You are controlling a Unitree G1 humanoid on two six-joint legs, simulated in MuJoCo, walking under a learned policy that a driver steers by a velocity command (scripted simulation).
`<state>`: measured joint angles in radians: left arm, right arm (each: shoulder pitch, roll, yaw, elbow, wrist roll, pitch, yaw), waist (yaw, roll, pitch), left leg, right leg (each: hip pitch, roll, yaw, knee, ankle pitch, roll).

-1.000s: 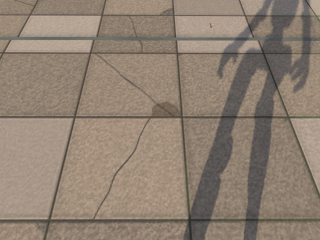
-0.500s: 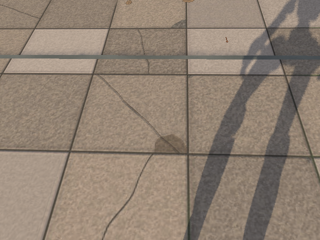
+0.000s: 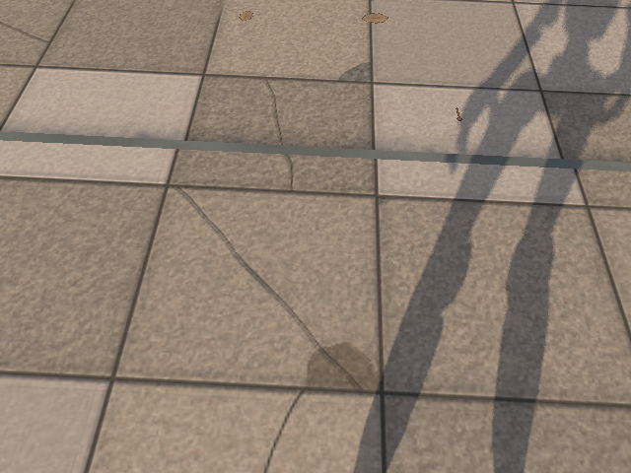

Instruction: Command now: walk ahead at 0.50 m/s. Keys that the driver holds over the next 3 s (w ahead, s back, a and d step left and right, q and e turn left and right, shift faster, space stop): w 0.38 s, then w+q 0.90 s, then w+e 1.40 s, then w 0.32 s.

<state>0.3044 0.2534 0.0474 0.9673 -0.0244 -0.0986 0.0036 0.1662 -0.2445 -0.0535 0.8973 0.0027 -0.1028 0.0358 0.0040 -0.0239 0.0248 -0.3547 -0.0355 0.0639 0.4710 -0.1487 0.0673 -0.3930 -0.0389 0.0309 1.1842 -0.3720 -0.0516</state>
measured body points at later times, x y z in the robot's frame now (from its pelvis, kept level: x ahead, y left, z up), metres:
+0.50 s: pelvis +0.27 -0.06 -0.01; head +0.31 -0.06 +0.44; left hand +0.46 +0.19 -0.11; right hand +0.24 -0.32 -0.16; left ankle +0.09 +0.08 -0.67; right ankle +0.38 -0.15 -0.74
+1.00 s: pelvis +0.53 -0.01 -0.02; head +0.56 +0.01 +0.43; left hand +0.46 +0.26 -0.16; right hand +0.78 -0.18 -0.12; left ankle +0.63 +0.11 -0.73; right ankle +0.38 -0.16 -0.73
